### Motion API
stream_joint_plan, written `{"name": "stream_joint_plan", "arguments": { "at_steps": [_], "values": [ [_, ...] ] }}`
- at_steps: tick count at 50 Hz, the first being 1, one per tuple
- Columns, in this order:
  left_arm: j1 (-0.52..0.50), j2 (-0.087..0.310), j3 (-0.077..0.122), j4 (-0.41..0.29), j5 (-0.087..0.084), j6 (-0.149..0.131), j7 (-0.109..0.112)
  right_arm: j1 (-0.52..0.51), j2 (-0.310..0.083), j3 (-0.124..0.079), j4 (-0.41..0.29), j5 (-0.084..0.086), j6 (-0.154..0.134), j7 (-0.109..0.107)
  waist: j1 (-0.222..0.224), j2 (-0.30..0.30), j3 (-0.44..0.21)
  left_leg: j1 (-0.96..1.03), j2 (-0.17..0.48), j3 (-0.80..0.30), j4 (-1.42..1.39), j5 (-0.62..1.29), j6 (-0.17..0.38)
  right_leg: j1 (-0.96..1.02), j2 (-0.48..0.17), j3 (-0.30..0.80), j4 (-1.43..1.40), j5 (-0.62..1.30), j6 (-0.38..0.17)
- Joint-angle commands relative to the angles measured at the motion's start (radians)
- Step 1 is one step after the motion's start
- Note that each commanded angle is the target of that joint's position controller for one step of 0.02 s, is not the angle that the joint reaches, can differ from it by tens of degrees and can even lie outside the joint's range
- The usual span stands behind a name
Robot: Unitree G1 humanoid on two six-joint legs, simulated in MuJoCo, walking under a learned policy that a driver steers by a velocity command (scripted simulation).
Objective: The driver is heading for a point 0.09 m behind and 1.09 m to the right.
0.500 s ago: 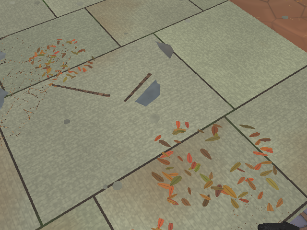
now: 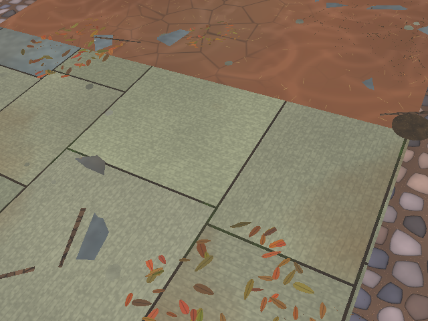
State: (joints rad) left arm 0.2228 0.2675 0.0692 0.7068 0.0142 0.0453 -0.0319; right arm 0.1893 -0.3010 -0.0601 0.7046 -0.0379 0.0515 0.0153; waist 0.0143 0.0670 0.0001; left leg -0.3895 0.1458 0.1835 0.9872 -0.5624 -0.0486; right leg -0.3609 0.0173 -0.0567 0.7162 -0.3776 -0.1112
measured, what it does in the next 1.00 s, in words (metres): walks ahead, turning right: left foot, then right foot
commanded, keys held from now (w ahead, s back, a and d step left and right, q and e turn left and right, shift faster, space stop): w+e+shift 1.00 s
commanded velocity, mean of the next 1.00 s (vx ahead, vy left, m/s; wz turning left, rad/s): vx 0.89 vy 0.00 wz -0.98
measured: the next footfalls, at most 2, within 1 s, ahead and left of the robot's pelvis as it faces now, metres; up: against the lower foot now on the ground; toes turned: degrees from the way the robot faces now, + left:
left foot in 0.40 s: +0.44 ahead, +0.07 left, +0.00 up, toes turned -25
right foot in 0.86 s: +0.69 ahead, -0.34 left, +0.00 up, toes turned -51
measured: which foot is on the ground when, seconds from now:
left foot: up 0.00-0.38, down 0.40-0.84, up 0.86-1.00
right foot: down 0.00-0.42, up 0.44-0.84, down 0.86-1.00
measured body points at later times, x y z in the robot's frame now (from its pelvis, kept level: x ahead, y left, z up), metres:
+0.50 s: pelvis +0.32 -0.03 +0.01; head +0.35 -0.04 +0.45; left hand +0.50 +0.22 -0.11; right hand +0.38 -0.35 -0.07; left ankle +0.40 +0.08 -0.72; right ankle +0.12 -0.05 -0.62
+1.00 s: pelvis +0.66 -0.31 +0.00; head +0.70 -0.33 +0.45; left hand +0.94 -0.20 -0.13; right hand +0.54 -0.56 -0.10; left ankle +0.76 -0.15 -0.62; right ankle +0.66 -0.31 -0.72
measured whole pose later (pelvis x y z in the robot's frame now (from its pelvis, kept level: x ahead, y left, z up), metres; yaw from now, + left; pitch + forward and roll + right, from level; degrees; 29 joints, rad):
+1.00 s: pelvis +0.66 -0.31 +0.00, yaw -57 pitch +0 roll -1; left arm 0.32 0.33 0.06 0.80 0.02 -0.01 0.00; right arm 0.20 -0.23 0.00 0.67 -0.06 -0.06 0.00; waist -0.01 -0.01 0.08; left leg -0.48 0.11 -0.08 1.33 -0.41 -0.05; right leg -0.28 0.25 0.00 0.57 -0.28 -0.20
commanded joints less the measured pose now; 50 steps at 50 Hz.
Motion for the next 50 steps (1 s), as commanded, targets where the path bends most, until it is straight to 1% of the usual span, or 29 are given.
{"name": "stream_joint_plan", "arguments": {
  "at_steps": [1, 3, 5, 7, 15, 17, 18, 19, 20, 21, 22, 23, 24, 25, 26, 29, 33, 36, 38, 40, 41, 42, 43, 44, 45, 46, 47, 49, 50],
  "values": [
    [0.109, 0.218, 0.055, -0.026, 0.003, -0.029, 0.042, -0.174, -0.105, -0.018, -0.163, 0.001, -0.053, 0.011, 0.048, -0.229, 0.115, -0.514, -0.043, -0.212, 0.141, 0.161, -0.013, 0.237, -0.274, 0.713, -0.600, -0.507, -0.201],
    [0.082, 0.191, 0.049, -0.037, -0.002, -0.053, 0.036, -0.097, -0.114, -0.024, -0.106, -0.016, -0.067, 0.015, 0.014, -0.190, 0.049, -0.401, -0.040, -0.200, 0.065, 0.263, -0.017, 0.278, -0.184, 0.567, -0.580, -0.266, -0.169],
    [0.127, 0.165, 0.042, -0.020, -0.009, -0.079, 0.021, -0.117, -0.096, -0.020, -0.098, -0.010, -0.056, 0.015, 0.024, -0.133, 0.027, -0.371, -0.058, -0.195, 0.015, 0.316, -0.020, 0.309, -0.146, 0.519, -0.568, -0.122, -0.168],
    [0.184, 0.172, 0.046, -0.001, -0.010, -0.091, 0.017, -0.167, -0.079, -0.015, -0.108, -0.005, -0.047, 0.018, 0.044, -0.100, 0.035, -0.397, -0.072, -0.196, -0.058, 0.344, -0.028, 0.345, -0.135, 0.515, -0.566, -0.061, -0.175],
    [0.244, 0.205, 0.056, 0.021, -0.003, -0.110, 0.027, -0.369, -0.077, -0.002, -0.184, 0.018, -0.069, 0.024, 0.112, -0.173, 0.082, -0.282, -0.123, -0.217, -0.375, 0.428, -0.039, 0.312, -0.125, 0.577, -0.519, 0.081, -0.168],
    [0.203, 0.217, 0.058, 0.019, -0.007, -0.116, 0.031, -0.303, -0.093, -0.005, -0.183, 0.024, -0.080, 0.017, 0.064, -0.194, 0.069, -0.114, -0.135, -0.223, -0.433, 0.425, -0.015, 0.268, -0.138, 0.597, -0.492, 0.246, -0.140],
    [0.156, 0.228, 0.059, 0.011, -0.007, -0.119, 0.029, -0.213, -0.108, -0.012, -0.164, 0.026, -0.087, 0.008, 0.010, -0.196, 0.043, 0.045, -0.155, -0.210, -0.462, 0.388, 0.001, 0.210, -0.126, 0.578, -0.439, 0.390, -0.113],
    [0.122, 0.242, 0.061, 0.008, -0.008, -0.124, 0.022, -0.045, -0.149, -0.031, -0.117, 0.023, -0.095, -0.009, -0.075, -0.151, -0.042, 0.292, -0.177, -0.186, -0.469, 0.356, 0.021, 0.135, -0.084, 0.536, -0.274, 0.558, -0.079],
    [0.087, 0.235, 0.057, 0.006, -0.011, -0.133, 0.012, 0.174, -0.212, -0.056, -0.070, 0.011, -0.103, -0.032, -0.192, -0.067, -0.165, 0.589, -0.112, -0.231, -0.444, 0.287, 0.048, -0.005, 0.006, 0.453, 0.019, 0.590, -0.046],
    [0.096, 0.119, 0.027, -0.039, -0.037, -0.145, 0.012, 0.370, -0.325, -0.084, -0.055, -0.025, -0.106, -0.052, -0.247, 0.189, -0.345, 0.867, 0.165, -0.608, -0.577, -0.258, 0.099, -0.252, 0.134, 0.315, 0.409, 0.209, -0.010],
    [0.112, 0.083, 0.000, -0.067, -0.036, -0.143, 0.018, 0.260, -0.316, -0.078, -0.064, -0.026, -0.106, -0.044, -0.137, 0.359, -0.334, 0.791, 0.301, -1.046, -0.780, -0.418, 0.134, -0.399, 0.132, 0.256, 0.587, -0.103, -0.014],
    [0.078, 0.122, 0.000, -0.034, -0.012, -0.125, 0.022, 0.120, -0.204, -0.057, -0.094, -0.023, -0.101, -0.040, -0.094, 0.190, -0.165, 0.626, 0.284, -0.957, -0.758, -0.377, 0.147, -0.440, 0.036, 0.221, 0.654, 0.006, -0.021],
    [0.033, 0.144, 0.004, -0.024, 0.011, -0.114, 0.009, 0.094, -0.136, -0.041, -0.089, -0.017, -0.099, -0.038, -0.091, 0.040, -0.087, 0.521, 0.249, -0.782, -0.731, -0.225, 0.154, -0.426, -0.014, 0.187, 0.632, 0.071, -0.017],
    [0.007, 0.137, 0.005, -0.021, 0.021, -0.104, -0.007, 0.104, -0.105, -0.032, -0.067, -0.018, -0.100, -0.037, -0.079, -0.015, -0.034, 0.443, 0.206, -0.638, -0.746, -0.071, 0.151, -0.407, -0.053, 0.173, 0.599, 0.099, -0.011],
    [-0.027, 0.119, 0.000, -0.037, 0.031, -0.093, -0.022, 0.128, -0.088, -0.023, -0.035, -0.016, -0.106, -0.036, -0.068, 0.008, 0.009, 0.392, 0.174, -0.532, -0.767, 0.028, 0.144, -0.414, -0.074, 0.166, 0.586, 0.105, -0.005],
    [-0.109, 0.063, -0.023, -0.085, 0.025, -0.060, -0.052, 0.188, -0.042, -0.009, 0.036, 0.010, -0.136, -0.016, -0.048, 0.028, 0.076, 0.364, 0.157, -0.330, -0.801, 0.290, 0.117, -0.497, -0.108, 0.147, 0.596, 0.157, 0.001],
    [-0.242, 0.062, -0.042, -0.161, 0.018, -0.055, -0.068, 0.162, -0.052, -0.005, 0.069, 0.010, -0.165, -0.011, -0.001, 0.016, 0.130, 0.293, 0.108, -0.059, -0.859, 0.617, 0.089, -0.483, -0.105, 0.081, 0.445, 0.301, 0.001],
    [-0.365, 0.048, -0.060, -0.191, 0.023, -0.056, -0.087, 0.226, -0.083, -0.009, 0.110, 0.010, -0.166, -0.020, -0.025, -0.040, 0.183, 0.288, 0.057, 0.088, -0.901, 0.890, 0.062, -0.336, -0.052, -0.085, 0.169, 0.343, -0.043],
    [-0.327, 0.061, -0.056, -0.167, 0.017, -0.058, -0.080, 0.266, -0.146, -0.020, 0.116, 0.012, -0.159, -0.031, 0.007, -0.006, 0.118, 0.373, 0.072, 0.117, -0.785, 1.424, 0.054, -0.184, 0.036, -0.160, 0.103, 0.322, -0.077],
    [-0.100, 0.128, -0.028, -0.100, 0.010, -0.060, -0.055, 0.235, -0.226, -0.038, 0.101, 0.012, -0.131, -0.043, 0.141, 0.049, -0.026, 0.418, 0.114, 0.105, -0.471, 1.708, 0.055, 0.055, 0.099, -0.145, 0.086, 0.227, -0.107],
    [0.119, 0.177, -0.001, -0.036, 0.010, -0.061, -0.037, 0.178, -0.244, -0.042, 0.077, 0.011, -0.117, -0.044, 0.239, 0.065, -0.124, 0.339, 0.134, 0.077, -0.216, 1.707, 0.073, 0.293, 0.113, -0.097, 0.058, 0.189, -0.137],
    [0.278, 0.221, 0.034, 0.029, 0.005, -0.062, -0.012, 0.148, -0.221, -0.040, 0.064, 0.004, -0.107, -0.035, 0.285, 0.000, -0.186, 0.144, 0.085, 0.068, 0.122, 1.274, 0.070, 0.569, 0.094, 0.000, -0.047, 0.172, -0.168],
    [0.182, 0.294, 0.063, 0.023, -0.019, -0.049, 0.014, 0.146, -0.104, -0.015, 0.027, -0.012, -0.107, -0.014, 0.161, -0.241, -0.120, -0.157, -0.105, 0.058, 0.499, 0.162, 0.045, 0.653, -0.055, 0.266, -0.068, 0.144, -0.201],
    [0.145, 0.381, 0.071, -0.036, 0.022, -0.035, 0.012, 0.178, -0.106, -0.005, -0.100, 0.016, -0.125, -0.015, 0.087, -0.285, -0.306, -0.459, -0.170, -0.144, 0.723, 0.038, 0.012, 0.888, -0.251, 0.793, -0.251, 0.106, -0.398],
    [0.199, 0.339, 0.073, -0.031, 0.019, -0.032, 0.027, 0.076, -0.141, 0.000, -0.116, 0.012, -0.151, -0.014, 0.131, -0.093, -0.282, -0.506, -0.119, -0.251, 0.654, 0.139, 0.019, 0.821, -0.258, 0.869, -0.397, 0.008, -0.366],
    [0.164, 0.295, 0.066, -0.002, 0.011, -0.044, 0.035, 0.063, -0.134, 0.008, -0.112, 0.013, -0.161, -0.015, 0.079, -0.029, -0.114, -0.497, -0.076, -0.257, 0.533, 0.184, 0.024, 0.646, -0.240, 0.811, -0.454, 0.029, -0.333],
    [0.133, 0.263, 0.056, 0.011, 0.008, -0.063, 0.041, 0.042, -0.125, 0.013, -0.104, -0.002, -0.157, -0.019, 0.026, 0.031, -0.024, -0.432, -0.044, -0.254, 0.440, 0.175, 0.015, 0.477, -0.194, 0.726, -0.463, 0.129, -0.304],
    [0.070, 0.215, 0.031, 0.006, 0.002, -0.096, 0.050, 0.098, -0.115, 0.018, -0.081, -0.038, -0.114, -0.019, -0.062, 0.039, 0.029, -0.296, -0.009, -0.259, 0.320, 0.126, -0.016, 0.245, -0.114, 0.576, -0.460, 0.278, -0.281],
    [0.068, 0.196, 0.022, 0.008, -0.004, -0.109, 0.044, 0.086, -0.107, 0.019, -0.088, -0.042, -0.095, -0.016, -0.076, 0.030, 0.045, -0.258, 0.003, -0.250, 0.244, 0.093, -0.030, 0.156, -0.084, 0.540, -0.474, 0.277, -0.277]
  ]
}}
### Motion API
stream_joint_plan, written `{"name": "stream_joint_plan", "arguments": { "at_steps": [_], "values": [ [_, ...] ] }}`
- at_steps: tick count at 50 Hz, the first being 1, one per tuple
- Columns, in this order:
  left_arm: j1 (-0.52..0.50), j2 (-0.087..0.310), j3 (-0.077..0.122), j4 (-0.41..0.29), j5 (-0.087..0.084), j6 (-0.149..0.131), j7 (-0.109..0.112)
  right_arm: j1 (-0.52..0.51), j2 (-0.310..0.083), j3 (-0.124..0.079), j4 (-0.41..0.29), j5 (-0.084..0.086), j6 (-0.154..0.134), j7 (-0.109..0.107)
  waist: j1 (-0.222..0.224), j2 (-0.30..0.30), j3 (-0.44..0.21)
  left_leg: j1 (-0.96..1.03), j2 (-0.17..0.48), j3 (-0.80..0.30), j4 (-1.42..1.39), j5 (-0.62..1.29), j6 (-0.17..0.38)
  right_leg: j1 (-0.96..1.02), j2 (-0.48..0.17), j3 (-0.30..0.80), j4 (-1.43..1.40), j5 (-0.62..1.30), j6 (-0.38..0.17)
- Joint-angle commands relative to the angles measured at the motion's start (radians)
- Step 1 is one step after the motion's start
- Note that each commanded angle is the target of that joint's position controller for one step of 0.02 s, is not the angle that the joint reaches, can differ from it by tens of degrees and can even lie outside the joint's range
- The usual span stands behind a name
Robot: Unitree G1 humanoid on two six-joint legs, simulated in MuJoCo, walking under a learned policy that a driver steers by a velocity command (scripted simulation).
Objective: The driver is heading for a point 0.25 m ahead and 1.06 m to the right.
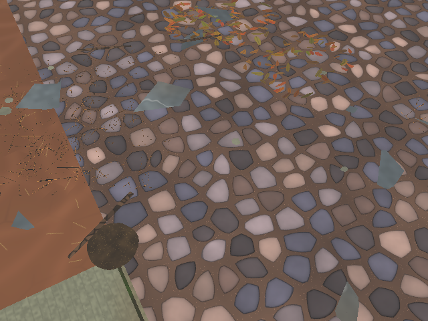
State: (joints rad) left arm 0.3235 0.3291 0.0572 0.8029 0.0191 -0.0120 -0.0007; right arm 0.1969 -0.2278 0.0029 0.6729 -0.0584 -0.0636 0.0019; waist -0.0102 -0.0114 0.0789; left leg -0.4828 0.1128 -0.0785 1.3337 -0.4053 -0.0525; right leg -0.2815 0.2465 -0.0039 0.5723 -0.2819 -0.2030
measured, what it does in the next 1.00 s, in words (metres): walks ahead, turning right: left foot, then right foot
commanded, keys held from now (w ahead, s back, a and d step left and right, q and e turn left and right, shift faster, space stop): w+e+shift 1.00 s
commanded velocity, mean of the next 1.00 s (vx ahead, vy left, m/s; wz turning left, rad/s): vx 1.00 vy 0.00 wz -1.00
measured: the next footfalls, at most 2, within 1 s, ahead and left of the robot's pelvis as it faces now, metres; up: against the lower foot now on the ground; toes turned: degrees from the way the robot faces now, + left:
left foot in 0.24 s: +0.47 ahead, +0.17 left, +0.00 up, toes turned -16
right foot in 0.70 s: +0.77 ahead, -0.19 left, +0.00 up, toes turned -42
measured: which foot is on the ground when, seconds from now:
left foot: up 0.00-0.22, down 0.24-0.68, up 0.70-1.00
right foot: down 0.00-0.26, up 0.28-0.68, down 0.70-1.00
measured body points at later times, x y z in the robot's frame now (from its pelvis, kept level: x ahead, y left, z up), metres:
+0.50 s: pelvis +0.47 +0.03 +0.01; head +0.49 +0.01 +0.46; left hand +0.80 +0.16 -0.04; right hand +0.31 -0.23 -0.11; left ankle +0.43 +0.18 -0.72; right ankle +0.49 -0.09 -0.63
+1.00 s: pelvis +0.86 -0.25 +0.01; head +0.89 -0.28 +0.46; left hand +1.08 -0.05 -0.11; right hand +0.84 -0.59 -0.04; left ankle +1.14 -0.29 -0.67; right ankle +0.74 -0.16 -0.72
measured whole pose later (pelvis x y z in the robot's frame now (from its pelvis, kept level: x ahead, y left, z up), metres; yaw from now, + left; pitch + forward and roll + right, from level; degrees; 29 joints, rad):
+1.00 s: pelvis +0.86 -0.25 +0.01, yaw -56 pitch +2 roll +0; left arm 0.46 0.33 0.07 0.84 0.00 -0.07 -0.01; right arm 0.00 -0.28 0.01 0.55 -0.03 -0.04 0.02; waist 0.11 -0.01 0.05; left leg -0.70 0.13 -0.09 0.70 -0.05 -0.07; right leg 0.04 0.21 0.23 0.34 -0.36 -0.18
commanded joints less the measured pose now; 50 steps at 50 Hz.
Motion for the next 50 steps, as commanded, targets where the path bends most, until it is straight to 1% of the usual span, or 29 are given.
{"name": "stream_joint_plan", "arguments": {
  "at_steps": [1, 5, 9, 10, 11, 12, 13, 14, 15, 16, 17, 19, 21, 25, 27, 29, 31, 33, 34, 35, 36, 37, 38, 39, 40, 41, 43, 46, 50],
  "values": [
    [-0.033, 0.134, 0.032, -0.086, -0.012, -0.062, 0.007, 0.026, -0.165, -0.039, -0.080, -0.019, 0.029, 0.002, -0.048, 0.095, -0.006, -0.131, 0.039, 0.033, -0.203, -0.051, -0.036, -0.012, -0.283, 0.457, -0.360, 0.166, -0.178],
    [-0.006, 0.151, 0.047, -0.070, -0.009, -0.082, -0.010, -0.183, -0.107, -0.012, -0.162, 0.019, 0.022, 0.019, 0.019, 0.028, 0.024, 0.041, -0.013, 0.078, -0.567, 0.390, -0.026, -0.136, -0.205, 0.394, -0.398, 0.317, -0.102],
    [0.057, 0.180, 0.059, -0.038, -0.024, -0.077, -0.011, -0.195, -0.156, -0.027, -0.165, 0.032, 0.017, 0.011, 0.050, -0.007, -0.042, 0.181, -0.091, 0.078, -0.757, 0.436, 0.022, 0.066, -0.239, 0.425, -0.284, 0.619, -0.031],
    [0.057, 0.202, 0.064, -0.035, -0.021, -0.074, -0.007, -0.124, -0.192, -0.042, -0.145, 0.032, 0.015, 0.001, 0.018, -0.012, -0.099, 0.270, -0.122, 0.076, -0.769, 0.366, 0.032, 0.119, -0.238, 0.428, -0.172, 0.770, -0.005],
    [0.029, 0.238, 0.070, -0.037, -0.014, -0.073, -0.010, 0.025, -0.238, -0.064, -0.111, 0.036, 0.009, -0.012, -0.072, -0.008, -0.187, 0.435, -0.134, 0.074, -0.771, 0.281, 0.041, 0.114, -0.229, 0.414, 0.027, 0.840, 0.022],
    [-0.032, 0.233, 0.068, -0.049, -0.006, -0.081, -0.016, 0.246, -0.285, -0.089, -0.060, 0.034, 0.007, -0.032, -0.203, -0.003, -0.281, 0.681, -0.083, 0.053, -0.752, 0.202, 0.054, -0.004, -0.191, 0.380, 0.289, 0.782, 0.047],
    [-0.062, 0.071, 0.027, -0.085, 0.004, -0.094, -0.011, 0.449, -0.349, -0.111, -0.017, 0.003, 0.002, -0.052, -0.245, 0.182, -0.394, 0.898, 0.159, -0.190, -0.780, -0.134, 0.074, -0.191, -0.115, 0.295, 0.672, 0.109, 0.053],
    [0.064, 0.015, -0.002, -0.145, -0.050, -0.087, -0.007, 0.310, -0.402, -0.121, -0.038, -0.018, 0.001, -0.038, -0.085, 0.501, -0.500, 0.958, 0.388, -0.787, -1.046, -0.356, 0.158, -0.426, -0.068, 0.187, 0.863, -0.211, 0.079],
    [-0.006, 0.095, 0.000, -0.106, -0.011, -0.068, 0.004, 0.160, -0.285, -0.110, -0.074, -0.006, 0.008, -0.029, -0.080, 0.274, -0.322, 0.786, 0.331, -0.740, -1.092, -0.503, 0.166, -0.497, -0.177, 0.156, 0.885, -0.081, 0.069],
    [-0.068, 0.119, 0.009, -0.105, 0.007, -0.054, -0.010, 0.104, -0.212, -0.092, -0.072, 0.003, 0.011, -0.026, -0.071, 0.151, -0.213, 0.658, 0.290, -0.551, -1.068, -0.382, 0.167, -0.491, -0.227, 0.125, 0.839, -0.006, 0.075],
    [-0.113, 0.110, 0.010, -0.106, 0.016, -0.043, -0.025, 0.109, -0.177, -0.083, -0.045, -0.002, 0.011, -0.021, -0.066, 0.045, -0.138, 0.558, 0.249, -0.407, -1.070, -0.193, 0.160, -0.472, -0.259, 0.108, 0.811, 0.013, 0.081],
    [-0.156, 0.045, -0.006, -0.143, 0.021, -0.018, -0.057, 0.166, -0.147, -0.072, 0.029, 0.006, -0.005, -0.016, -0.036, 0.069, -0.063, 0.449, 0.210, -0.213, -1.092, -0.003, 0.141, -0.473, -0.306, 0.103, 0.785, 0.009, 0.087],
    [-0.213, -0.002, -0.023, -0.186, 0.018, 0.001, -0.071, 0.197, -0.117, -0.064, 0.080, 0.031, -0.026, 0.002, -0.014, 0.074, -0.024, 0.429, 0.200, -0.072, -1.122, 0.180, 0.112, -0.528, -0.335, 0.092, 0.767, 0.034, 0.085],
    [-0.334, 0.002, -0.038, -0.263, 0.012, 0.007, -0.088, 0.149, -0.131, -0.062, 0.108, 0.033, -0.053, 0.007, 0.034, 0.087, 0.029, 0.359, 0.130, 0.221, -1.188, 0.518, 0.085, -0.495, -0.326, 0.013, 0.563, 0.212, 0.087],
    [-0.418, 0.004, -0.046, -0.282, 0.014, 0.007, -0.103, 0.195, -0.153, -0.065, 0.134, 0.033, -0.054, 0.000, 0.016, 0.042, 0.074, 0.379, 0.095, 0.315, -1.225, 0.645, 0.069, -0.445, -0.297, -0.090, 0.384, 0.257, 0.064],
    [-0.445, -0.004, -0.051, -0.278, 0.012, 0.003, -0.109, 0.241, -0.190, -0.071, 0.149, 0.031, -0.049, -0.009, 0.016, 0.048, 0.067, 0.425, 0.087, 0.377, -1.186, 1.018, 0.048, -0.323, -0.234, -0.181, 0.257, 0.264, 0.027],
    [-0.352, 0.032, -0.037, -0.242, 0.009, 0.000, -0.094, 0.257, -0.259, -0.086, 0.144, 0.035, -0.030, -0.025, 0.083, 0.110, -0.017, 0.515, 0.119, 0.381, -1.017, 1.424, 0.040, -0.185, -0.163, -0.210, 0.222, 0.203, 0.002],
    [-0.021, 0.112, 0.004, -0.145, 0.006, -0.002, -0.067, 0.177, -0.316, -0.100, 0.112, 0.032, 0.000, -0.033, 0.250, 0.144, -0.175, 0.454, 0.163, 0.345, -0.608, 1.552, 0.060, 0.163, -0.120, -0.157, 0.203, 0.117, -0.041],
    [0.179, 0.156, 0.038, -0.072, 0.002, -0.006, -0.043, 0.128, -0.306, -0.100, 0.089, 0.027, 0.013, -0.026, 0.320, 0.098, -0.249, 0.276, 0.140, 0.330, -0.279, 1.276, 0.067, 0.447, -0.130, -0.067, 0.099, 0.099, -0.077],
    [0.109, 0.212, 0.073, -0.066, -0.031, 0.008, -0.014, 0.109, -0.226, -0.088, 0.065, 0.017, 0.016, -0.005, 0.229, -0.124, -0.190, -0.006, -0.063, 0.326, 0.098, 0.176, 0.044, 0.559, -0.226, 0.125, 0.041, 0.038, -0.106],
    [0.018, 0.320, 0.084, -0.130, 0.013, 0.025, -0.017, 0.178, -0.182, -0.069, -0.060, 0.032, -0.001, -0.005, 0.099, -0.219, -0.325, -0.348, -0.138, 0.170, 0.380, -0.117, 0.001, 0.784, -0.456, 0.668, -0.074, 0.100, -0.303],
    [0.094, 0.285, 0.085, -0.142, 0.017, 0.028, -0.002, 0.095, -0.216, -0.061, -0.088, 0.035, -0.028, -0.005, 0.155, -0.041, -0.375, -0.418, -0.103, 0.014, 0.343, -0.049, 0.007, 0.767, -0.495, 0.824, -0.237, -0.046, -0.319],
    [0.071, 0.232, 0.078, -0.107, 0.008, 0.016, 0.007, 0.063, -0.214, -0.054, -0.085, 0.035, -0.043, -0.005, 0.112, 0.050, -0.203, -0.423, -0.053, -0.003, 0.211, -0.003, 0.015, 0.596, -0.482, 0.788, -0.314, -0.057, -0.277],
    [0.045, 0.195, 0.067, -0.086, 0.003, -0.003, 0.013, 0.034, -0.206, -0.050, -0.082, 0.023, -0.040, -0.007, 0.056, 0.107, -0.092, -0.361, -0.019, 0.001, 0.096, -0.001, 0.010, 0.417, -0.436, 0.701, -0.327, 0.034, -0.240],
    [0.005, 0.179, 0.058, -0.088, 0.002, -0.024, 0.021, 0.041, -0.199, -0.045, -0.071, 0.001, -0.024, -0.009, 0.008, 0.123, -0.056, -0.285, 0.001, -0.004, 0.032, -0.024, -0.001, 0.292, -0.383, 0.609, -0.317, 0.137, -0.215],
    [-0.022, 0.153, 0.044, -0.089, -0.001, -0.040, 0.024, 0.076, -0.199, -0.044, -0.059, -0.015, 0.000, -0.008, -0.033, 0.121, -0.038, -0.218, 0.017, -0.002, -0.031, -0.041, -0.016, 0.184, -0.350, 0.542, -0.323, 0.188, -0.203],
    [-0.028, 0.133, 0.033, -0.085, -0.009, -0.064, 0.013, 0.021, -0.176, -0.039, -0.085, -0.017, 0.028, 0.000, -0.046, 0.100, -0.004, -0.137, 0.036, 0.023, -0.206, -0.064, -0.039, 0.004, -0.290, 0.472, -0.361, 0.182, -0.187],
    [-0.029, 0.143, 0.043, -0.079, -0.003, -0.081, -0.001, -0.154, -0.110, -0.011, -0.158, 0.013, 0.024, 0.017, -0.003, 0.046, 0.025, 0.023, 0.006, 0.065, -0.494, 0.283, -0.040, -0.158, -0.209, 0.402, -0.397, 0.251, -0.128],
    [0.045, 0.170, 0.058, -0.046, -0.023, -0.079, -0.015, -0.203, -0.140, -0.018, -0.170, 0.036, 0.019, 0.013, 0.057, -0.006, -0.028, 0.173, -0.066, 0.074, -0.716, 0.457, 0.005, -0.017, -0.233, 0.427, -0.328, 0.477, -0.055]
  ]
}}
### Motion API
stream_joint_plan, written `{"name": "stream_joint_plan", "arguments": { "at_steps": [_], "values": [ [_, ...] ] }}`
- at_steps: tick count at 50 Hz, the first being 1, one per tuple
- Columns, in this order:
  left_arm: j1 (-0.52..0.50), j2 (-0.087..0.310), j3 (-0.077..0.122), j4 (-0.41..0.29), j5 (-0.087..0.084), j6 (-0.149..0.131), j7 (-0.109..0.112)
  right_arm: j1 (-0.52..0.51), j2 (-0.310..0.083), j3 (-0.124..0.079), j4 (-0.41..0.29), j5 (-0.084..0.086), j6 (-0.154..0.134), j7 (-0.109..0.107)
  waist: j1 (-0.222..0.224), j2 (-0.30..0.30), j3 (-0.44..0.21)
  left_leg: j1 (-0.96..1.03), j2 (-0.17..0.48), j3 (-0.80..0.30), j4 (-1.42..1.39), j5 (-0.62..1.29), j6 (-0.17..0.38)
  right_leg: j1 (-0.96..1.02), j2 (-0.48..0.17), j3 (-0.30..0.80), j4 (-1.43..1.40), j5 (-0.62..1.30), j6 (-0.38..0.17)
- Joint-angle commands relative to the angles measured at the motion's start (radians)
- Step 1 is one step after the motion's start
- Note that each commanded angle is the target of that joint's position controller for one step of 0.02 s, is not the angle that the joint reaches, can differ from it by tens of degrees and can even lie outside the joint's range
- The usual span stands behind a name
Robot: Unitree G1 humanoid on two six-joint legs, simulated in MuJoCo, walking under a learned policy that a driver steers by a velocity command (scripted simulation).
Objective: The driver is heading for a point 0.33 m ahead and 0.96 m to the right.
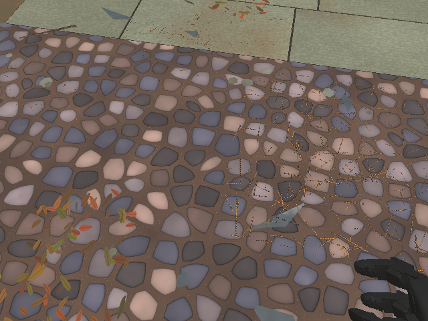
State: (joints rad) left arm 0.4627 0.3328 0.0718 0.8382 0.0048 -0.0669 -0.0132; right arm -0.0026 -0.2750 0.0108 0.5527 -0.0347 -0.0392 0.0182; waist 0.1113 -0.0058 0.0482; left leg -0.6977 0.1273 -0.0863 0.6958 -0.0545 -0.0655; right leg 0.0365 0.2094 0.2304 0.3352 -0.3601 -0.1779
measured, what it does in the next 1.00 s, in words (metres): walks ahead, turning right: left foot, then right foot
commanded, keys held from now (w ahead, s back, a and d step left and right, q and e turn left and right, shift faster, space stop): w+e+shift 0.24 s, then w+shift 0.50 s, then w+e+shift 0.26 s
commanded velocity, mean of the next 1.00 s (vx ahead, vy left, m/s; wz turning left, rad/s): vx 1.00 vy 0.00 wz -0.57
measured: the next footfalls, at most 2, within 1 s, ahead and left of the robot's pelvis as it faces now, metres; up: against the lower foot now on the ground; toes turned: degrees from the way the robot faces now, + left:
left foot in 0.08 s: +0.28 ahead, +0.19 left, +0.00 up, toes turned -8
right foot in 0.52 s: +0.61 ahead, -0.15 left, +0.00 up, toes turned -25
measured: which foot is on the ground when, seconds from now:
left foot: up 0.00-0.06, down 0.08-0.52, up 0.54-0.92, down 0.94-1.00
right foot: down 0.00-0.08, up 0.10-0.50, down 0.52-0.94, up 0.96-1.00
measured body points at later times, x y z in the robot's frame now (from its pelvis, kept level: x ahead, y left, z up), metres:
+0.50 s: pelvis +0.45 -0.03 -0.02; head +0.49 -0.05 +0.42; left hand +0.80 +0.03 -0.06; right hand +0.24 -0.21 -0.15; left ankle +0.25 +0.19 -0.71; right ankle +0.57 -0.13 -0.72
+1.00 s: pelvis +0.91 -0.22 -0.02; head +0.94 -0.25 +0.43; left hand +1.03 +0.04 -0.14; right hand +0.95 -0.54 -0.10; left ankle +1.06 -0.19 -0.73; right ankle +0.64 -0.16 -0.63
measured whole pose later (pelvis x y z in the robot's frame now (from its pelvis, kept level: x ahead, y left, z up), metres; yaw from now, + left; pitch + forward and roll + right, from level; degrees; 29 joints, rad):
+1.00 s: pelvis +0.91 -0.22 -0.02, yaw -35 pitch +2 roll +1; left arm 0.44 0.30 0.04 0.94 0.00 -0.08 0.00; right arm 0.06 -0.27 -0.01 0.67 -0.06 -0.07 0.00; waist 0.08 -0.01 0.05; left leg -0.52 0.03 0.08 0.66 -0.17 0.02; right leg -0.06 0.10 0.11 1.05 -0.37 -0.13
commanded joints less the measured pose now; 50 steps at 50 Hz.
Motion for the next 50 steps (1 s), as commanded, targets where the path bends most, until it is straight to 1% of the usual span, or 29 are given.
{"name": "stream_joint_plan", "arguments": {
  "at_steps": [1, 2, 3, 4, 5, 6, 7, 9, 14, 17, 20, 22, 24, 25, 26, 27, 28, 29, 30, 33, 37, 40, 43, 45, 46, 47, 48, 49, 50],
  "values": [
    [-0.087, 0.175, 0.046, -0.077, -0.007, -0.021, 0.002, 0.027, -0.117, -0.036, -0.041, 0.011, -0.007, -0.009, -0.077, -0.013, -0.024, 0.429, -0.104, 0.075, -0.120, 0.063, 0.028, -0.268, -0.197, 0.200, -0.018, 0.665, -0.056],
    [-0.086, 0.198, 0.051, -0.074, -0.002, -0.017, 0.004, 0.108, -0.156, -0.052, -0.018, 0.010, -0.010, -0.020, -0.114, -0.009, -0.086, 0.520, -0.136, 0.075, -0.130, -0.018, 0.039, -0.216, -0.193, 0.197, 0.109, 0.801, -0.030],
    [-0.122, 0.232, 0.057, -0.077, 0.002, -0.017, 0.000, 0.273, -0.193, -0.072, 0.020, 0.012, -0.017, -0.032, -0.220, 0.006, -0.172, 0.703, -0.142, 0.080, -0.151, -0.085, 0.049, -0.243, -0.172, 0.169, 0.327, 0.847, -0.001],
    [-0.171, 0.199, 0.047, -0.090, 0.007, -0.027, -0.004, 0.491, -0.252, -0.100, 0.067, 0.001, -0.021, -0.053, -0.334, 0.017, -0.272, 0.953, -0.061, 0.028, -0.112, -0.211, 0.067, -0.382, -0.129, 0.127, 0.607, 0.748, 0.023],
    [-0.179, 0.022, 0.004, -0.137, -0.002, -0.038, 0.004, 0.636, -0.321, -0.119, 0.098, -0.037, -0.027, -0.067, -0.337, 0.260, -0.376, 1.175, 0.232, -0.317, -0.200, -0.557, 0.106, -0.633, -0.038, 0.026, 0.965, -0.054, 0.036],
    [-0.095, 0.034, -0.015, -0.184, -0.025, -0.032, 0.010, 0.498, -0.345, -0.129, 0.078, -0.036, -0.023, -0.053, -0.210, 0.464, -0.447, 1.148, 0.377, -0.824, -0.422, -0.708, 0.179, -0.798, -0.053, -0.058, 1.110, -0.112, 0.044],
    [-0.167, 0.096, -0.009, -0.147, 0.009, -0.010, 0.016, 0.356, -0.223, -0.112, 0.047, -0.028, -0.016, -0.046, -0.201, 0.247, -0.262, 0.981, 0.316, -0.704, -0.446, -0.825, 0.184, -0.844, -0.153, -0.088, 1.128, 0.007, 0.042],
    [-0.260, 0.090, -0.006, -0.151, 0.031, 0.014, -0.015, 0.314, -0.133, -0.090, 0.080, -0.025, -0.013, -0.037, -0.182, 0.051, -0.094, 0.761, 0.227, -0.370, -0.429, -0.514, 0.164, -0.814, -0.228, -0.134, 1.054, 0.082, 0.059],
    [-0.397, -0.022, -0.046, -0.262, 0.040, 0.054, -0.064, 0.407, -0.072, -0.068, 0.214, 0.010, -0.062, -0.006, -0.124, 0.086, 0.017, 0.606, 0.175, 0.001, -0.504, -0.026, 0.132, -0.853, -0.288, -0.137, 0.966, 0.144, 0.065],
    [-0.458, -0.004, -0.055, -0.287, 0.032, 0.050, -0.073, 0.366, -0.093, -0.069, 0.232, 0.004, -0.078, -0.004, -0.091, 0.070, 0.051, 0.555, 0.093, 0.204, -0.588, 0.122, 0.128, -0.790, -0.247, -0.184, 0.741, 0.271, 0.064],
    [-0.566, -0.023, -0.075, -0.311, 0.042, 0.038, -0.087, 0.445, -0.140, -0.072, 0.279, 0.012, -0.078, -0.006, -0.114, 0.038, 0.124, 0.534, 0.110, 0.293, -0.686, 0.354, 0.144, -0.607, -0.210, -0.323, 0.455, 0.328, 0.021],
    [-0.524, 0.010, -0.065, -0.282, 0.044, 0.035, -0.074, 0.477, -0.211, -0.082, 0.292, 0.012, -0.066, -0.017, -0.075, 0.089, 0.059, 0.668, 0.132, 0.320, -0.567, 0.836, 0.151, -0.493, -0.128, -0.372, 0.403, 0.255, -0.008],
    [-0.255, 0.073, -0.035, -0.200, 0.047, 0.029, -0.048, 0.460, -0.282, -0.092, 0.291, 0.013, -0.044, -0.031, 0.068, 0.152, -0.111, 0.705, 0.161, 0.319, -0.181, 1.123, 0.152, -0.212, -0.069, -0.352, 0.369, 0.134, -0.042],
    [-0.053, 0.113, -0.012, -0.133, 0.047, 0.027, -0.031, 0.413, -0.283, -0.091, 0.276, 0.018, -0.031, -0.036, 0.173, 0.138, -0.196, 0.599, 0.132, 0.331, 0.117, 1.013, 0.143, 0.034, -0.086, -0.298, 0.241, 0.163, -0.064],
    [-0.022, 0.190, 0.017, -0.104, 0.051, 0.031, -0.010, 0.455, -0.180, -0.072, 0.253, -0.002, -0.027, -0.027, 0.101, -0.009, -0.276, 0.352, 0.046, 0.295, 0.496, 0.144, 0.133, 0.269, -0.265, -0.064, 0.268, -0.032, -0.062],
    [-0.076, 0.270, 0.033, -0.146, 0.046, 0.036, 0.002, 0.547, -0.093, -0.052, 0.176, 0.030, -0.033, -0.008, -0.028, -0.214, -0.439, 0.017, -0.091, 0.175, 0.837, -0.471, 0.103, 0.482, -0.551, 0.515, 0.127, -0.133, -0.174],
    [-0.034, 0.234, 0.036, -0.135, 0.034, 0.037, 0.012, 0.373, -0.177, -0.066, 0.138, 0.029, -0.045, -0.013, 0.044, -0.055, -0.402, -0.092, -0.085, 0.046, 0.865, -0.356, 0.122, 0.433, -0.503, 0.534, 0.007, -0.070, -0.156],
    [-0.070, 0.201, 0.032, -0.096, 0.027, 0.024, 0.022, 0.332, -0.150, -0.060, 0.130, 0.041, -0.050, -0.014, 0.001, -0.034, -0.212, -0.141, -0.049, 0.054, 0.799, -0.284, 0.121, 0.286, -0.484, 0.377, -0.020, 0.060, -0.150],
    [-0.098, 0.151, 0.022, -0.078, 0.026, 0.009, 0.023, 0.335, -0.130, -0.051, 0.146, 0.032, -0.049, -0.013, -0.050, 0.035, -0.099, -0.090, -0.013, 0.054, 0.704, -0.264, 0.114, 0.106, -0.447, 0.272, -0.044, 0.155, -0.124],
    [-0.156, 0.043, -0.013, -0.058, 0.014, -0.022, 0.028, 0.383, -0.087, -0.041, 0.176, -0.008, -0.003, 0.011, -0.159, 0.010, -0.035, 0.082, 0.038, 0.038, 0.531, -0.284, 0.081, -0.176, -0.349, 0.097, -0.126, 0.214, -0.093],
    [-0.105, 0.051, -0.011, -0.018, -0.002, -0.052, 0.006, 0.123, -0.055, -0.024, 0.082, -0.006, 0.002, 0.027, -0.125, -0.015, 0.100, 0.025, 0.039, 0.117, 0.221, -0.080, 0.060, -0.278, -0.272, -0.052, -0.257, 0.364, -0.086],
    [-0.064, 0.078, -0.006, 0.003, -0.022, -0.070, 0.003, 0.024, -0.041, -0.012, 0.046, 0.007, -0.015, 0.041, -0.100, -0.005, 0.090, 0.241, -0.023, 0.149, -0.029, 0.216, 0.081, -0.324, -0.276, -0.059, -0.332, 0.524, -0.068],
    [-0.038, 0.141, 0.007, 0.032, -0.020, -0.064, 0.013, 0.011, -0.097, -0.028, 0.043, 0.003, -0.015, 0.026, -0.106, 0.022, 0.049, 0.293, -0.093, 0.156, -0.120, 0.197, 0.114, -0.107, -0.309, -0.055, -0.250, 0.868, -0.042],
    [-0.021, 0.196, 0.017, 0.049, 0.005, -0.048, 0.021, 0.160, -0.158, -0.053, 0.075, -0.001, -0.017, -0.002, -0.181, -0.030, -0.084, 0.472, -0.161, 0.149, -0.110, -0.005, 0.135, -0.004, -0.329, -0.039, 0.031, 1.195, -0.009],
    [-0.055, 0.217, 0.022, 0.050, 0.019, -0.038, 0.024, 0.353, -0.186, -0.070, 0.127, 0.003, -0.020, -0.021, -0.289, -0.030, -0.182, 0.686, -0.152, 0.140, -0.131, -0.067, 0.141, -0.073, -0.310, -0.048, 0.281, 1.141, 0.007],
    [-0.079, 0.159, 0.008, 0.037, 0.031, -0.039, 0.023, 0.549, -0.247, -0.094, 0.169, -0.012, -0.019, -0.046, -0.369, -0.021, -0.281, 0.936, -0.018, 0.028, -0.083, -0.249, 0.153, -0.253, -0.259, -0.063, 0.586, 0.924, 0.014],
    [0.081, -0.030, -0.033, -0.011, -0.029, -0.043, 0.016, 0.568, -0.350, -0.126, 0.173, -0.057, -0.027, -0.043, -0.246, 0.331, -0.457, 1.204, 0.332, -0.524, -0.223, -0.599, 0.277, -0.604, -0.105, -0.134, 1.053, 0.094, 0.059],
    [-0.023, 0.064, -0.027, -0.022, -0.012, -0.043, 0.022, 0.491, -0.269, -0.116, 0.151, -0.028, -0.023, -0.026, -0.254, 0.255, -0.457, 1.124, 0.324, -0.740, -0.402, -0.672, 0.253, -0.690, -0.120, -0.098, 1.131, -0.017, 0.034],
    [-0.113, 0.085, -0.017, -0.031, -0.009, -0.033, 0.025, 0.384, -0.200, -0.104, 0.151, -0.025, -0.027, -0.022, -0.222, 0.167, -0.254, 0.968, 0.292, -0.538, -0.406, -0.626, 0.231, -0.753, -0.196, -0.112, 1.112, 0.075, 0.034]
  ]
}}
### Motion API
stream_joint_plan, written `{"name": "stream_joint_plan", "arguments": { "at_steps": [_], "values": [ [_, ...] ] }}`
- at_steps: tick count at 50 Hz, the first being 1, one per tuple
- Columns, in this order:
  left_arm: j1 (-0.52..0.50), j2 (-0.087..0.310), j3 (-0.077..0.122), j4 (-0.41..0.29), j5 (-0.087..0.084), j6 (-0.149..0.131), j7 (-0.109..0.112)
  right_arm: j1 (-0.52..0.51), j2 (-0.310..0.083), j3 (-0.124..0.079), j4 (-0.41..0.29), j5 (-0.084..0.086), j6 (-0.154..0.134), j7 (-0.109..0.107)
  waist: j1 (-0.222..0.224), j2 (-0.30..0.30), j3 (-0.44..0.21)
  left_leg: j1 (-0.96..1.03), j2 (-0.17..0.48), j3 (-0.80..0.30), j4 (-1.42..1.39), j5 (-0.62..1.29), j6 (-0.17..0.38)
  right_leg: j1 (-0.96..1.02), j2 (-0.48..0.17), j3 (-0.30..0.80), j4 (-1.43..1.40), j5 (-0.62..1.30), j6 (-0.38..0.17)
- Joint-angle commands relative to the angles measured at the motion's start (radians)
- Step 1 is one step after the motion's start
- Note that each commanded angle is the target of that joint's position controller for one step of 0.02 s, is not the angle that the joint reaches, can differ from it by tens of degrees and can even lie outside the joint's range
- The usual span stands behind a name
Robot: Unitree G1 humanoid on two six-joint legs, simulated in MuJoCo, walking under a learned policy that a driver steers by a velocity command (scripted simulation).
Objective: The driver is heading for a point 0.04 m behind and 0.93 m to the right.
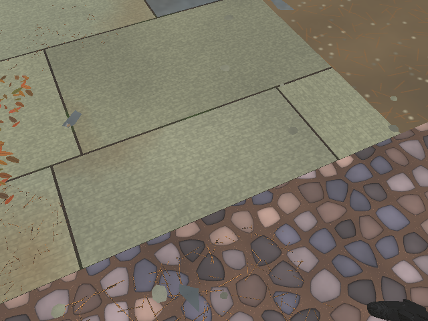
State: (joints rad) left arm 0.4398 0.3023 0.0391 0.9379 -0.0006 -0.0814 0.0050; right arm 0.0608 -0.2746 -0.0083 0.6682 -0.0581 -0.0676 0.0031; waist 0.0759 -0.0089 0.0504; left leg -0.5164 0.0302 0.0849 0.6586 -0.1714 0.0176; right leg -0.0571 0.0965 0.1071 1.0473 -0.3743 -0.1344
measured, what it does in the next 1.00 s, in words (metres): walks ahead, turning right: right foot, then left foot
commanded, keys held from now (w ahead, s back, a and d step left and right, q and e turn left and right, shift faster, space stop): w+e+shift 1.00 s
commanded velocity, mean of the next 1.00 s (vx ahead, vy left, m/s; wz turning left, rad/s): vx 1.00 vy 0.00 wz -0.93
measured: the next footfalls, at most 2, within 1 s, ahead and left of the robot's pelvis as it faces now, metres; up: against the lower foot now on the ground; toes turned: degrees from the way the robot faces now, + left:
right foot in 0.38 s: +0.55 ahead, -0.13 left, +0.00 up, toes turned -22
left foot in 0.80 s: +1.01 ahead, -0.23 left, +0.00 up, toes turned -45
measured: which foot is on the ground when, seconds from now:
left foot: down 0.00-0.38, up 0.40-0.78, down 0.80-1.00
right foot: up 0.00-0.36, down 0.38-0.82, up 0.84-1.00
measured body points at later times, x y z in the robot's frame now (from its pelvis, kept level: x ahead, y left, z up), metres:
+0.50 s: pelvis +0.47 -0.10 +0.00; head +0.50 -0.11 +0.44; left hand +0.66 +0.14 -0.13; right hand +0.49 -0.38 -0.12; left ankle +0.39 +0.12 -0.58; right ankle +0.51 -0.12 -0.71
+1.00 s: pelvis +0.90 -0.30 +0.02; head +0.91 -0.33 +0.47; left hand +1.24 -0.26 -0.06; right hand +0.69 -0.53 -0.10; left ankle +0.98 -0.20 -0.71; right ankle +0.81 -0.33 -0.61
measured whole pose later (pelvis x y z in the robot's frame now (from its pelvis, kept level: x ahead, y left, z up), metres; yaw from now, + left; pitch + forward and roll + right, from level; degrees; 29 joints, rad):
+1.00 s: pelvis +0.90 -0.30 +0.02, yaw -54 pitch +1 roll +3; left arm 0.14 0.38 0.07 0.72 0.04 -0.01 -0.05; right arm 0.34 -0.33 -0.07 0.78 -0.04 -0.07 -0.01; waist -0.03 -0.04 0.03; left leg -0.17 0.01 0.16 0.45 -0.29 -0.02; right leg -0.59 0.00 0.02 1.31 -0.27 -0.12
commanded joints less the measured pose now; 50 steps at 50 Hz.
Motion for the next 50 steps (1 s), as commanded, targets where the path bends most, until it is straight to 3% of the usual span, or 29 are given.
{"name": "stream_joint_plan", "arguments": {
  "at_steps": [1, 3, 5, 9, 12, 15, 17, 18, 19, 20, 21, 22, 23, 24, 27, 30, 32, 34, 36, 38, 39, 40, 41, 42, 43, 44, 45, 48, 50],
  "values": [
    [-0.136, 0.111, 0.012, -0.132, 0.008, -0.009, -0.002, 0.282, -0.144, -0.074, 0.046, 0.000, -0.001, -0.003, -0.172, 0.047, -0.163, 0.654, 0.361, -0.575, -0.378, -0.350, 0.142, -0.643, -0.125, -0.006, 0.361, 0.132, -0.006],
    [-0.156, 0.054, 0.007, -0.150, 0.021, 0.022, -0.025, 0.291, -0.086, -0.057, 0.093, 0.002, -0.010, -0.005, -0.118, 0.058, -0.060, 0.470, 0.314, -0.367, -0.422, -0.192, 0.118, -0.606, -0.167, -0.016, 0.327, 0.120, 0.002],
    [-0.205, -0.006, -0.004, -0.185, 0.023, 0.054, -0.044, 0.302, -0.055, -0.049, 0.134, 0.024, -0.027, 0.008, -0.081, 0.058, 0.001, 0.396, 0.292, -0.216, -0.479, -0.134, 0.081, -0.637, -0.204, -0.025, 0.301, 0.109, 0.010],
    [-0.365, -0.021, -0.019, -0.283, 0.025, 0.069, -0.076, 0.249, -0.061, -0.050, 0.156, 0.033, -0.058, 0.016, -0.033, 0.092, 0.087, 0.310, 0.221, 0.078, -0.554, 0.142, 0.043, -0.669, -0.219, -0.091, 0.086, 0.303, 0.017],
    [-0.465, -0.008, -0.024, -0.317, 0.025, 0.061, -0.100, 0.279, -0.112, -0.060, 0.174, 0.038, -0.063, 0.000, -0.043, 0.042, 0.115, 0.352, 0.180, 0.219, -0.604, 0.359, 0.036, -0.558, -0.169, -0.221, -0.205, 0.430, -0.020],
    [-0.418, 0.031, -0.008, -0.296, 0.018, 0.053, -0.090, 0.327, -0.188, -0.074, 0.172, 0.044, -0.039, -0.015, -0.003, 0.084, 0.038, 0.548, 0.205, 0.247, -0.446, 0.980, 0.027, -0.442, -0.068, -0.300, -0.283, 0.395, -0.065],
    [-0.169, 0.098, 0.023, -0.231, 0.012, 0.052, -0.067, 0.278, -0.255, -0.094, 0.147, 0.035, -0.001, -0.025, 0.133, 0.135, -0.106, 0.580, 0.239, 0.231, -0.105, 1.226, 0.030, -0.198, -0.003, -0.291, -0.271, 0.261, -0.093],
    [0.044, 0.143, 0.052, -0.165, 0.012, 0.054, -0.051, 0.238, -0.264, -0.099, 0.124, 0.032, 0.018, -0.026, 0.217, 0.122, -0.204, 0.495, 0.245, 0.201, 0.179, 1.166, 0.035, 0.038, 0.020, -0.251, -0.319, 0.204, -0.119],
    [0.107, 0.185, 0.084, -0.124, 0.009, 0.062, -0.026, 0.237, -0.230, -0.096, 0.124, 0.021, 0.025, -0.018, 0.209, 0.035, -0.207, 0.293, 0.165, 0.181, 0.517, 0.605, 0.010, 0.229, 0.001, -0.143, -0.374, 0.127, -0.141],
    [-0.009, 0.253, 0.098, -0.142, -0.006, 0.071, -0.013, 0.231, -0.069, -0.056, 0.080, 0.002, 0.022, -0.006, 0.076, -0.215, -0.099, -0.001, -0.003, 0.146, 0.890, -0.308, -0.020, 0.216, -0.147, 0.151, -0.401, 0.229, -0.165],
    [-0.028, 0.330, 0.109, -0.188, 0.028, 0.083, -0.015, 0.264, -0.095, -0.052, -0.056, 0.038, -0.003, 0.001, 0.007, -0.262, -0.319, -0.299, -0.064, -0.073, 1.024, -0.350, -0.050, 0.486, -0.301, 0.664, -0.647, 0.070, -0.363],
    [-0.019, 0.287, 0.110, -0.194, 0.034, 0.082, -0.005, 0.190, -0.130, -0.044, -0.054, 0.031, -0.031, -0.002, 0.026, -0.071, -0.259, -0.364, -0.001, -0.147, 0.954, -0.271, -0.040, 0.435, -0.331, 0.745, -0.789, -0.022, -0.326],
    [-0.037, 0.235, 0.102, -0.173, 0.026, 0.070, 0.003, 0.156, -0.139, -0.041, -0.044, 0.032, -0.042, -0.004, -0.004, 0.033, -0.121, -0.346, 0.035, -0.153, 0.848, -0.212, -0.038, 0.276, -0.305, 0.669, -0.810, 0.021, -0.290],
    [-0.063, 0.206, 0.092, -0.160, 0.020, 0.053, 0.008, 0.123, -0.126, -0.035, -0.041, 0.015, -0.037, -0.008, -0.047, 0.094, -0.060, -0.280, 0.065, -0.155, 0.767, -0.210, -0.048, 0.131, -0.256, 0.574, -0.803, 0.121, -0.261],
    [-0.107, 0.144, 0.061, -0.168, 0.002, 0.009, 0.010, 0.137, -0.111, -0.026, -0.037, -0.015, 0.021, 0.000, -0.121, 0.106, -0.014, -0.124, 0.116, -0.146, 0.570, -0.246, -0.092, -0.138, -0.160, 0.387, -0.819, 0.297, -0.239],
    [-0.078, 0.153, 0.065, -0.165, 0.008, -0.010, -0.002, -0.060, -0.066, -0.004, -0.122, -0.001, 0.029, 0.013, -0.073, 0.069, 0.056, -0.080, 0.100, -0.090, 0.294, -0.064, -0.107, -0.266, -0.090, 0.315, -0.880, 0.384, -0.215],
    [-0.047, 0.160, 0.072, -0.154, 0.003, -0.012, -0.014, -0.121, -0.051, 0.004, -0.148, 0.014, 0.023, 0.017, -0.035, 0.039, 0.040, -0.021, 0.058, -0.072, 0.125, 0.154, -0.090, -0.240, -0.060, 0.279, -0.865, 0.535, -0.168],
    [-0.003, 0.171, 0.079, -0.137, -0.008, -0.012, -0.018, -0.160, -0.058, 0.004, -0.167, 0.024, 0.019, 0.016, 0.005, 0.007, 0.013, 0.031, 0.020, -0.065, 0.016, 0.259, -0.066, -0.166, -0.080, 0.298, -0.857, 0.648, -0.137],
    [-0.005, 0.182, 0.083, -0.129, -0.008, -0.007, -0.012, -0.161, -0.078, -0.002, -0.179, 0.030, 0.016, 0.011, 0.001, -0.008, -0.003, 0.105, -0.011, -0.074, -0.083, 0.256, -0.041, -0.094, -0.095, 0.305, -0.805, 0.761, -0.104],
    [-0.031, 0.224, 0.092, -0.133, -0.003, -0.006, -0.007, -0.010, -0.144, -0.031, -0.142, 0.034, 0.011, -0.007, -0.073, -0.025, -0.113, 0.337, -0.067, -0.089, -0.114, 0.162, -0.023, -0.047, -0.086, 0.314, -0.600, 1.009, -0.049],
    [-0.083, 0.263, 0.100, -0.143, 0.005, -0.008, -0.012, 0.165, -0.192, -0.055, -0.103, 0.042, 0.006, -0.023, -0.184, -0.033, -0.197, 0.527, -0.056, -0.100, -0.111, 0.092, -0.017, -0.090, -0.076, 0.309, -0.391, 1.023, -0.027],
    [-0.149, 0.234, 0.091, -0.161, 0.016, -0.017, -0.017, 0.398, -0.249, -0.083, -0.044, 0.036, 0.005, -0.044, -0.308, -0.022, -0.290, 0.765, 0.016, -0.139, -0.076, -0.039, -0.003, -0.216, -0.037, 0.271, -0.124, 0.913, -0.010],
    [-0.135, 0.052, 0.046, -0.200, 0.009, -0.024, -0.014, 0.530, -0.303, -0.101, -0.013, -0.008, 0.000, -0.057, -0.294, 0.220, -0.386, 0.991, 0.288, -0.441, -0.129, -0.357, 0.040, -0.466, 0.064, 0.168, 0.249, 0.081, 0.001],
    [-0.023, 0.052, 0.023, -0.251, -0.027, -0.017, -0.006, 0.390, -0.333, -0.110, -0.036, -0.013, 0.001, -0.039, -0.153, 0.464, -0.478, 0.991, 0.461, -0.982, -0.351, -0.486, 0.121, -0.639, 0.068, 0.081, 0.401, -0.102, 0.011],
    [-0.084, 0.123, 0.028, -0.209, 0.007, 0.002, 0.003, 0.251, -0.206, -0.095, -0.070, -0.006, 0.006, -0.030, -0.147, 0.259, -0.315, 0.822, 0.403, -0.895, -0.387, -0.628, 0.131, -0.683, -0.033, 0.052, 0.406, 0.023, 0.005],
    [-0.150, 0.136, 0.032, -0.206, 0.026, 0.015, -0.010, 0.209, -0.129, -0.076, -0.060, 0.001, 0.010, -0.025, -0.143, 0.114, -0.190, 0.676, 0.355, -0.709, -0.381, -0.539, 0.130, -0.673, -0.078, 0.020, 0.367, 0.096, 0.014],
    [-0.204, 0.125, 0.033, -0.211, 0.036, 0.026, -0.024, 0.226, -0.105, -0.070, -0.031, -0.004, 0.009, -0.022, -0.142, 0.026, -0.118, 0.581, 0.321, -0.580, -0.390, -0.380, 0.117, -0.664, -0.106, 0.003, 0.338, 0.104, 0.018],
    [-0.289, 0.033, 0.006, -0.282, 0.040, 0.063, -0.065, 0.315, -0.065, -0.056, 0.078, 0.018, -0.018, -0.007, -0.103, 0.069, -0.022, 0.460, 0.284, -0.322, -0.438, -0.119, 0.079, -0.700, -0.176, -0.008, 0.305, 0.097, 0.018],
    [-0.358, 0.013, -0.008, -0.333, 0.043, 0.075, -0.077, 0.325, -0.060, -0.052, 0.108, 0.037, -0.036, 0.006, -0.084, 0.069, 0.002, 0.436, 0.275, -0.178, -0.471, 0.062, 0.052, -0.742, -0.197, -0.027, 0.265, 0.153, 0.018]
  ]
}}
Over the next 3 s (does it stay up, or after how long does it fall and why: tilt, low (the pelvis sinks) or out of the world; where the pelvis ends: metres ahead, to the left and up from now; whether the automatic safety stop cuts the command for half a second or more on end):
stays up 0.62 -1.97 -0.01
